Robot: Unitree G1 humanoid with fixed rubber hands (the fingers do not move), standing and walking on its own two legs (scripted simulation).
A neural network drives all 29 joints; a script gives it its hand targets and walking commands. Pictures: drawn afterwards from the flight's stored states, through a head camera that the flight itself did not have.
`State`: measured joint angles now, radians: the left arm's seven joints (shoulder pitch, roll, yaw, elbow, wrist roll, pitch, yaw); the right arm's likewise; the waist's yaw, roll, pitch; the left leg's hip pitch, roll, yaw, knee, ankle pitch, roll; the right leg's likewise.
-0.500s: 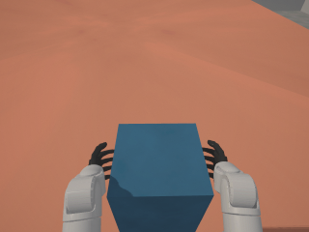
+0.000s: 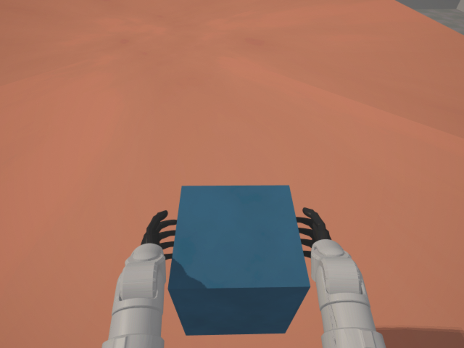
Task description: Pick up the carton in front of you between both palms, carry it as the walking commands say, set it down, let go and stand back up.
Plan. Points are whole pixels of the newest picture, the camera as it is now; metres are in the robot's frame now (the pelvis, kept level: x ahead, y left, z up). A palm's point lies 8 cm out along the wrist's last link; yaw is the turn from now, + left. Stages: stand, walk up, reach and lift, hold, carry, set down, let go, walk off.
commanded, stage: carry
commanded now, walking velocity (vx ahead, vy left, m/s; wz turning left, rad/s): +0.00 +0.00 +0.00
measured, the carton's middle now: (235, 263) +0.32 +0.00 -0.04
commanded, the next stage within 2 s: hold in 0.24 s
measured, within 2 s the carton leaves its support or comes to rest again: neither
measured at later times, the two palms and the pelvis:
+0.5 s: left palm (132, 266) +0.26 +0.17 +0.05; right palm (307, 248) +0.29 -0.12 +0.05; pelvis -0.01 +0.00 +0.01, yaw +5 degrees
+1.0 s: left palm (139, 258) +0.30 +0.18 +0.02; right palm (294, 234) +0.34 -0.11 +0.01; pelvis -0.03 -0.03 -0.01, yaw +10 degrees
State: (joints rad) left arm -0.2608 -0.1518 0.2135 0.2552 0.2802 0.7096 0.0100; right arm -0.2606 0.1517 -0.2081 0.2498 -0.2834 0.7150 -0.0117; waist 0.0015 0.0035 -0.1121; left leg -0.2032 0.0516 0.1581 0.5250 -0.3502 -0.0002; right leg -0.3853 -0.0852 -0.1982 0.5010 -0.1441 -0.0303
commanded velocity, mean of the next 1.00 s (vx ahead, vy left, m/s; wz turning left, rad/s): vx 0.00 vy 0.00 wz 0.00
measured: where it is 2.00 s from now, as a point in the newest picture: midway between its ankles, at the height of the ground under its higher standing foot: outside the picture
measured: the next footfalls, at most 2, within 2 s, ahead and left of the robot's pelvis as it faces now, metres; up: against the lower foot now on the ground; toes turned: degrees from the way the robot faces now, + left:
none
